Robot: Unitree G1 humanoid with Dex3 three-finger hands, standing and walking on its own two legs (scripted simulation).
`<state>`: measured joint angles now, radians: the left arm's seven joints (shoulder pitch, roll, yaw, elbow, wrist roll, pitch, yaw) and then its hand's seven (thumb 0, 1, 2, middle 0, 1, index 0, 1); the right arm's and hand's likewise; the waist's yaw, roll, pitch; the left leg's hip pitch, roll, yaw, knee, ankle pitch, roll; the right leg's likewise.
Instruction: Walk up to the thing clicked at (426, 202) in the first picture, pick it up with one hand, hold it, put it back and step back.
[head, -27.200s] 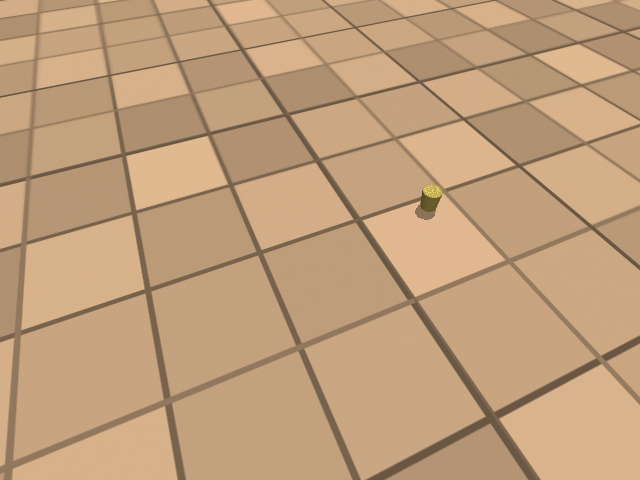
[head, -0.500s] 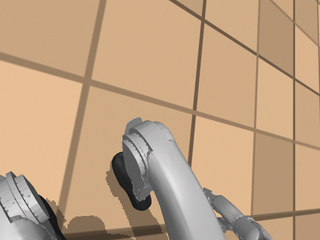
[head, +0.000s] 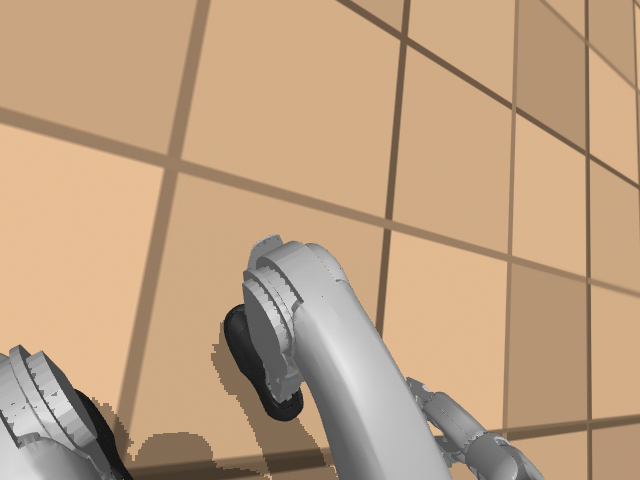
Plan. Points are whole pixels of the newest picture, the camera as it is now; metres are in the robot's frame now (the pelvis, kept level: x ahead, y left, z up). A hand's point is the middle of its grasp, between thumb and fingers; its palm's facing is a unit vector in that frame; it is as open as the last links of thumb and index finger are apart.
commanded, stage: close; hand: left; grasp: from above
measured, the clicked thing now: out of the picture +0.49 +0.39 -0.27
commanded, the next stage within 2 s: settle in 0.26 s
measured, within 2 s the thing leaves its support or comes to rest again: leaves its support in 0.68 s
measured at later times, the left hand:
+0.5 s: hand out of the picture +0.48 +0.38 -0.23, palm faces -0.40 -0.16 -0.90, open 10.7 cm
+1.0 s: hand out of the picture +0.48 +0.40 -0.16, palm faces -0.40 -0.13 -0.91, open 10.4 cm
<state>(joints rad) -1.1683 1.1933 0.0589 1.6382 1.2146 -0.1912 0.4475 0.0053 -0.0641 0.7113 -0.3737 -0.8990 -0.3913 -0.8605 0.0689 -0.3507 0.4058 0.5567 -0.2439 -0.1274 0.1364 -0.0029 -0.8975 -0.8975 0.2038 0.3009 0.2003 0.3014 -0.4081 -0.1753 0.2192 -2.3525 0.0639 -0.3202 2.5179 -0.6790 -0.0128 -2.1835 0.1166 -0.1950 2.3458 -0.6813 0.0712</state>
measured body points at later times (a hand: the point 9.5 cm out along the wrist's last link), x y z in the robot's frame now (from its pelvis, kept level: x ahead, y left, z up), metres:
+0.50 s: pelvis +0.00 +0.00 +0.00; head +0.29 +0.14 +0.31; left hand +0.49 +0.39 -0.18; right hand +0.07 -0.25 -0.05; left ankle +0.07 +0.14 -0.28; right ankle +0.12 -0.12 -0.28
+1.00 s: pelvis +0.00 +0.00 +0.01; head +0.26 +0.14 +0.35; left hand +0.49 +0.41 -0.11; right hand +0.11 -0.25 -0.06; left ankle +0.07 +0.14 -0.28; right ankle +0.12 -0.12 -0.28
